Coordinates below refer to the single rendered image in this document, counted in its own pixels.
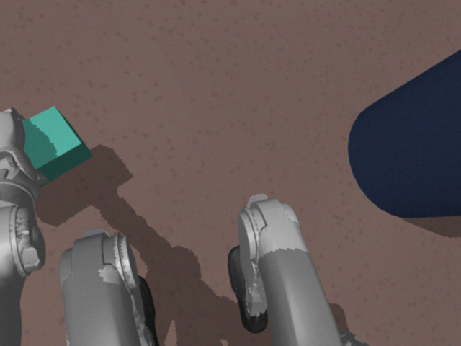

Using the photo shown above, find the left robot arm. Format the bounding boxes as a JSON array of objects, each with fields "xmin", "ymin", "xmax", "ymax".
[{"xmin": 0, "ymin": 147, "xmax": 45, "ymax": 346}]

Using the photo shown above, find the right robot foot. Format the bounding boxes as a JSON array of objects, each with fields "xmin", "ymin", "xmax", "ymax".
[{"xmin": 228, "ymin": 246, "xmax": 268, "ymax": 334}]

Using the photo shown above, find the left robot foot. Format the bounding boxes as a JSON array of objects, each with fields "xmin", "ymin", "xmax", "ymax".
[{"xmin": 138, "ymin": 276, "xmax": 159, "ymax": 346}]

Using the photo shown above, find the right robot hand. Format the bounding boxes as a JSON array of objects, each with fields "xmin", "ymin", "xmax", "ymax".
[{"xmin": 338, "ymin": 329, "xmax": 369, "ymax": 346}]

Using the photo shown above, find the left robot hand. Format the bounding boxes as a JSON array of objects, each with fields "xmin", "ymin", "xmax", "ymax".
[{"xmin": 0, "ymin": 108, "xmax": 49, "ymax": 186}]

